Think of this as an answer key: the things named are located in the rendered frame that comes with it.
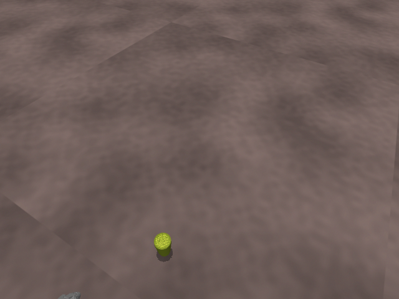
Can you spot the cup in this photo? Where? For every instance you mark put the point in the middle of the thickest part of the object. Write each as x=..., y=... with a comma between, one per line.
x=162, y=243

